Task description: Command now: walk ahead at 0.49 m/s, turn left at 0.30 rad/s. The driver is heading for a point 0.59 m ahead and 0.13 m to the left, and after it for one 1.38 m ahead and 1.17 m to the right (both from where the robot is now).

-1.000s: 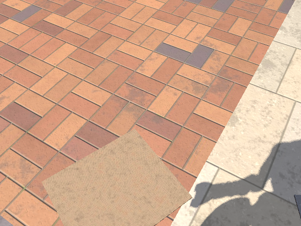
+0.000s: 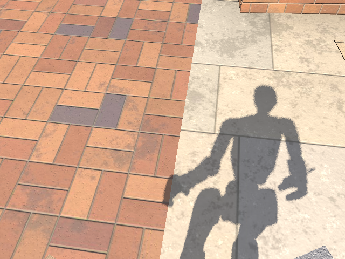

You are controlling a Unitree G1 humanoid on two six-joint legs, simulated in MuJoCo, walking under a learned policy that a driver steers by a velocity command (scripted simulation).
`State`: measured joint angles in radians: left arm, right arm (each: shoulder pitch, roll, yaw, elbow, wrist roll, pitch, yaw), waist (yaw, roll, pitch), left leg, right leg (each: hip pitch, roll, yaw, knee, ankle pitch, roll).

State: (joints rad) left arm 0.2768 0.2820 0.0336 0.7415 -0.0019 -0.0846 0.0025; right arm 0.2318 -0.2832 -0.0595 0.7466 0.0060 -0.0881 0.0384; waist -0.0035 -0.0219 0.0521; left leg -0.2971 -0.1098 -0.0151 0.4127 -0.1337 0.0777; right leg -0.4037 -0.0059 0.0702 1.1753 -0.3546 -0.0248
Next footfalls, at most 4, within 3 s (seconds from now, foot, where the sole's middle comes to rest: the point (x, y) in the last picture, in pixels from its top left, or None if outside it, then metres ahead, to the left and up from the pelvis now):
0.30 right None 0.36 -0.14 -0.77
0.82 left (128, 238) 0.54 0.21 -0.77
1.32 right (183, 213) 0.64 -0.01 -0.77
1.78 left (125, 216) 0.63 0.22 -0.77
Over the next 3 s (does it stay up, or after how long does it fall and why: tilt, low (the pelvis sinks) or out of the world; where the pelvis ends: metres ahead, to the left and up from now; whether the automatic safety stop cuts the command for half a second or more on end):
stays up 0.65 0.01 0.00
